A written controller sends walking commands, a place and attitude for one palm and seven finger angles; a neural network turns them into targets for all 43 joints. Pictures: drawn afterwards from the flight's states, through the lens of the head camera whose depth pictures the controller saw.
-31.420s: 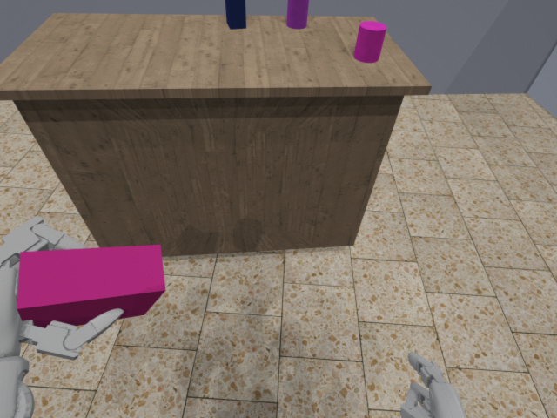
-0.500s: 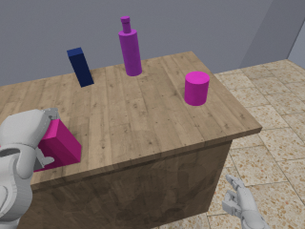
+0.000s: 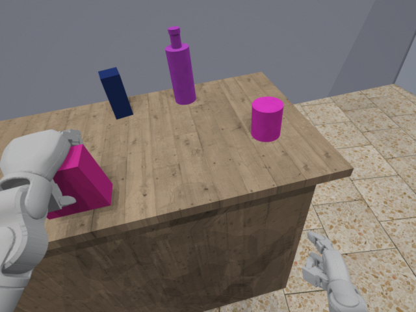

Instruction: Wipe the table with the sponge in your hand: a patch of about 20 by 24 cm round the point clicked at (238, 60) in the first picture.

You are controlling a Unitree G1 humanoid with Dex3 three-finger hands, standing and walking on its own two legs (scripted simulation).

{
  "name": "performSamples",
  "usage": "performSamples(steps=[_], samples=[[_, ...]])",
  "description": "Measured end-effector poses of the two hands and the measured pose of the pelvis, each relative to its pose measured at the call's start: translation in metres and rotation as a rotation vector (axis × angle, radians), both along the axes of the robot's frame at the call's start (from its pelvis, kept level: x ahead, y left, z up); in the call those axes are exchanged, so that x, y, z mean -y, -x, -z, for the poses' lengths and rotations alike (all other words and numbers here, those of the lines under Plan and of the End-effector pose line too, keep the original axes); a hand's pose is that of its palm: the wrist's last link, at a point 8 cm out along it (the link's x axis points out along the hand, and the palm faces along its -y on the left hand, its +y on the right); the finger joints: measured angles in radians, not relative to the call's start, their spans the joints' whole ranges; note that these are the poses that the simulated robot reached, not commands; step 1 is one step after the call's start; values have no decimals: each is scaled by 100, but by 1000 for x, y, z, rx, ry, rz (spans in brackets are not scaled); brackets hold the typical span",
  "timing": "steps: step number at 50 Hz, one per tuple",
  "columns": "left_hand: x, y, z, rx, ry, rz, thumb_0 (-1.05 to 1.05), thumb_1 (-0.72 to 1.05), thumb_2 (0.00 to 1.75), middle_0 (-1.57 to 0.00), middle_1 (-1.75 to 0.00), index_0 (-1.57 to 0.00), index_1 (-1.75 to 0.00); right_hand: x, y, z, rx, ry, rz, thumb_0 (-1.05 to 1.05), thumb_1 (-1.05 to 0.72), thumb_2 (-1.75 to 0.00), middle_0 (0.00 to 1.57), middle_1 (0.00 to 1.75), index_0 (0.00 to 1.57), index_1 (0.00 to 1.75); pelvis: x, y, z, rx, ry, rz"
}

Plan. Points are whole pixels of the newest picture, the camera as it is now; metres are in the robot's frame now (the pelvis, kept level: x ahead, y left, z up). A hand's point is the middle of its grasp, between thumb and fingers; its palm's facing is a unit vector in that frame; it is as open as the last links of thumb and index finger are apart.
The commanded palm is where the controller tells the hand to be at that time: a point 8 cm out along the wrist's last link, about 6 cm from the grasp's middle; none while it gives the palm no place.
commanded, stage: lift the sponge slowly off the table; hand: left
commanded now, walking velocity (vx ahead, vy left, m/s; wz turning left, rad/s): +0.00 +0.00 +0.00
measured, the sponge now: (71, 190) +0.24 +0.31 +0.15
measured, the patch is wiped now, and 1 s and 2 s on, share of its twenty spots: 1.00 1.00 1.00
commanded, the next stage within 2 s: bring the sponge back beside the body in 0.98 s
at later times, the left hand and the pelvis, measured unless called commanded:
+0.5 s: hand (62, 152) +0.26 +0.29 +0.23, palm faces +0.21 -0.04 -0.98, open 9.4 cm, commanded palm +0.21 +0.30 +0.30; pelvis -0.01 +0.00 +0.00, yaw -1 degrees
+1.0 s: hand (52, 134) +0.27 +0.30 +0.26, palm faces +0.25 -0.02 -0.97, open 9.4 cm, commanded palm +0.21 +0.30 +0.33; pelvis -0.01 +0.00 +0.00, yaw -1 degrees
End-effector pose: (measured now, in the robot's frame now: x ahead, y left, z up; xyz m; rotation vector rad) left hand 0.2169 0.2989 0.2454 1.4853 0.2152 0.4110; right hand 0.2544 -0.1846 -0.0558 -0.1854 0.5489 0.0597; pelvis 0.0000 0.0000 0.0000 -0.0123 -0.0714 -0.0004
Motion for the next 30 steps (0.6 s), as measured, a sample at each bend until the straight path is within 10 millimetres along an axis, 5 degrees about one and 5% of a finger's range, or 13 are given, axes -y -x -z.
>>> performSamples(steps=[30], samples=[[15,-10,-42,109,-14,70,-1,-47,109,-79,-141,-82,-139,-7,8,-1,13,-18,8,2,-90,-90,20,30,20,30,-4,9,0,-1,-6,15]])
